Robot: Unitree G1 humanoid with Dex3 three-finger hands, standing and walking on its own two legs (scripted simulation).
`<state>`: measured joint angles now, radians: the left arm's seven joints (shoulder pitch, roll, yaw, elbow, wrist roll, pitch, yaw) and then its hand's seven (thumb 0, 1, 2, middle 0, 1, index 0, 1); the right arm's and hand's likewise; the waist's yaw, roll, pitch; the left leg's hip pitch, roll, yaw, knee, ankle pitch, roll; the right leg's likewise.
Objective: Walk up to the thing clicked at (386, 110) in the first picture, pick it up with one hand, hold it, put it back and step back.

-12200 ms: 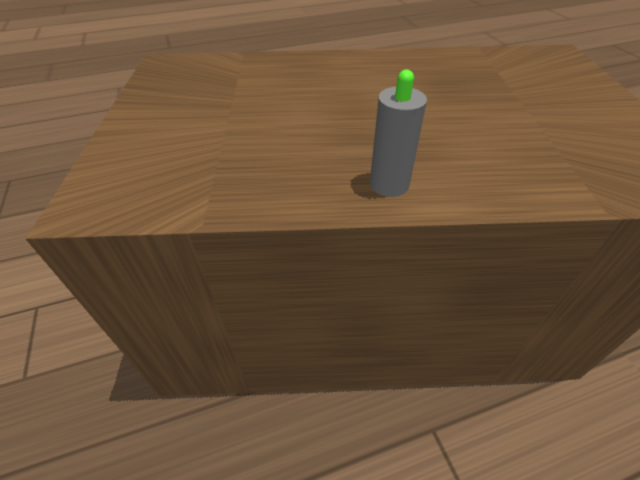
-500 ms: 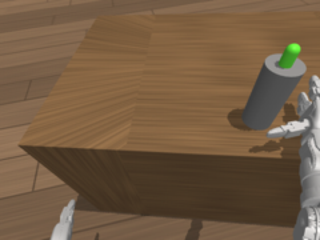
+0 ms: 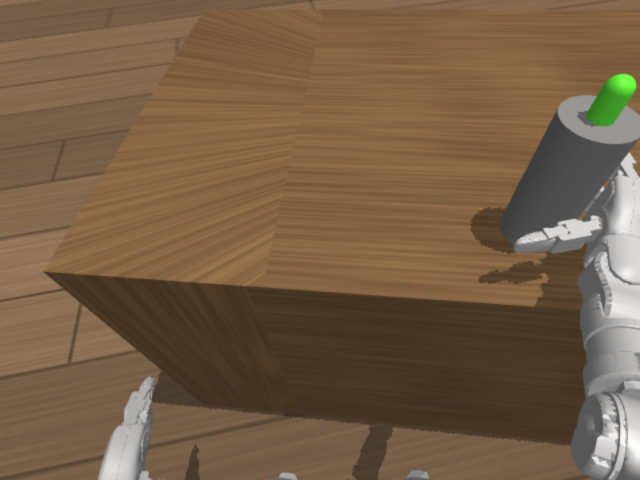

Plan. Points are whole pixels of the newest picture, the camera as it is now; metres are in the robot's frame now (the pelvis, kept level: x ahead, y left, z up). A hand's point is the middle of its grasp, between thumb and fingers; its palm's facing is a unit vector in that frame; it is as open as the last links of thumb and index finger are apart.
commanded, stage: close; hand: right
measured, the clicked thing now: (567, 168) +0.47 -0.23 +0.14
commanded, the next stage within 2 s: settle in 0.58 s
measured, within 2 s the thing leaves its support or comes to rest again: leaves its support in 1.00 s
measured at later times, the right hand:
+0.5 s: hand (567, 198) +0.46 -0.24 +0.10, palm faces +0.27 +0.96 +0.03, open 10.8 cm
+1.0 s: hand (562, 199) +0.45 -0.23 +0.10, palm faces +0.25 +0.97 -0.03, open 11.1 cm
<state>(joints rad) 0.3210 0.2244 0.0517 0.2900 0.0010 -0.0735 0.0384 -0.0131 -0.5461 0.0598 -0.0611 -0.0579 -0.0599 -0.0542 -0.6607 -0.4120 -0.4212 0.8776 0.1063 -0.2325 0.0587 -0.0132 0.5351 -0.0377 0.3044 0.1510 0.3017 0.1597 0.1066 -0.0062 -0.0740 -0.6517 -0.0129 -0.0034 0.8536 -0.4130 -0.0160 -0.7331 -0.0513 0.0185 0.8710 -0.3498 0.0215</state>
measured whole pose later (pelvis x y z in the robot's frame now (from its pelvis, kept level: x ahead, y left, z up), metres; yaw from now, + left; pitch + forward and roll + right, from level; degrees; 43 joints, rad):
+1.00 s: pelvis +0.01 -0.01 +0.01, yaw +0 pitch +10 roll +2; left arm 0.33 0.22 0.05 0.34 0.00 -0.07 0.04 -0.01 -0.54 0.06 -0.06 -0.06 -0.07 -0.06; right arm -0.61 -0.37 -0.37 0.85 0.09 -0.19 0.02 -0.03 0.52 -0.88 0.71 1.00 0.73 1.03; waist 0.09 -0.01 -0.09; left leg -0.55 0.00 -0.01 0.77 -0.40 -0.03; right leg -0.64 -0.04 0.01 0.81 -0.35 0.01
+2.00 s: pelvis +0.01 +0.00 +0.03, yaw +0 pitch +4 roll +0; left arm 0.28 0.22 0.07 0.50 -0.02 -0.11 0.09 -0.01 -0.53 0.05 -0.05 -0.06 -0.06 -0.05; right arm -0.57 -0.32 -0.30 0.59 0.14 0.01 -0.01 -0.03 0.61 -0.99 0.70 1.07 0.72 1.11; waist 0.04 -0.03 -0.07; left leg -0.36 0.01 -0.02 0.64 -0.35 -0.02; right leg -0.43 -0.04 0.00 0.65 -0.28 0.02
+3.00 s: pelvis +0.00 +0.01 +0.04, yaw -2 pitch -3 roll +0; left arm 0.27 0.25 0.07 0.54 -0.04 -0.15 0.09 -0.01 -0.55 0.06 -0.04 -0.05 -0.04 -0.05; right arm -0.47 -0.27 -0.30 -0.07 0.20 0.64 -0.04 -0.03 0.61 -1.00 0.69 1.08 0.71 1.12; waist -0.01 -0.08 -0.06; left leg -0.23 0.02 0.01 0.60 -0.32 0.00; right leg -0.28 -0.02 0.02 0.55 -0.22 0.03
